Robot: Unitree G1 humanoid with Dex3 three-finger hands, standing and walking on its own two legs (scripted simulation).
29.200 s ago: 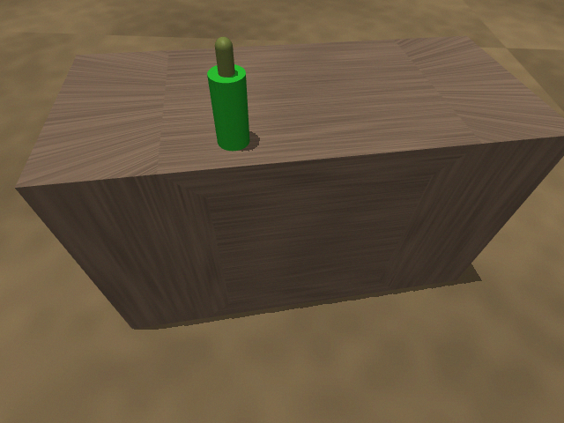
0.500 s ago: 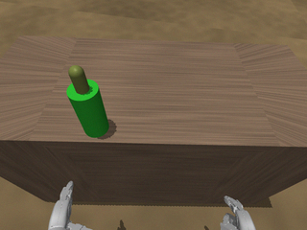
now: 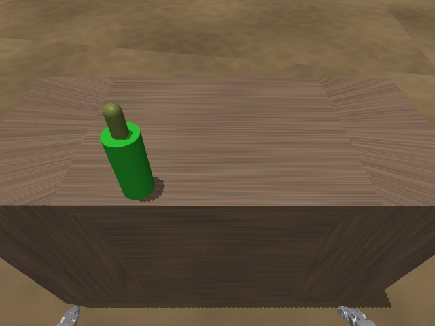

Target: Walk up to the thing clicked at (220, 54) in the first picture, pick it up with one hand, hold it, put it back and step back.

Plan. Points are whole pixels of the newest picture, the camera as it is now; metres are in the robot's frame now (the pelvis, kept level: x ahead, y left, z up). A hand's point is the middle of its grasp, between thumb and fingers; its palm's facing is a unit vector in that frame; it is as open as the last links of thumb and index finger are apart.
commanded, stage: home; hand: left
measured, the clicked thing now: (126, 152) +0.42 +0.19 +0.10
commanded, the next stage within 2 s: stand in 1.46 s
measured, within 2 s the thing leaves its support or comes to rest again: neither
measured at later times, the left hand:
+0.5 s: hand out of the picture +0.02 +0.25 -0.14, palm faces -0.04 -0.93 -0.36, open 17.5 cm
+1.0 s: hand out of the picture +0.04 +0.26 -0.14, palm faces -0.04 -0.93 -0.36, open 17.5 cm
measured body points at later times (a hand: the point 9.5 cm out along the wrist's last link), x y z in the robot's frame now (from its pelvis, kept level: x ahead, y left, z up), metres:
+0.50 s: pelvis -0.03 +0.00 +0.01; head -0.04 -0.01 +0.46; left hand +0.02 +0.30 -0.12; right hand +0.02 -0.30 -0.13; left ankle -0.01 +0.13 -0.74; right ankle -0.01 -0.12 -0.74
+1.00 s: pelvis -0.02 +0.00 +0.01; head -0.01 +0.00 +0.46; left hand +0.05 +0.31 -0.12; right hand +0.05 -0.30 -0.13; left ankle -0.01 +0.13 -0.74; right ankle -0.01 -0.12 -0.74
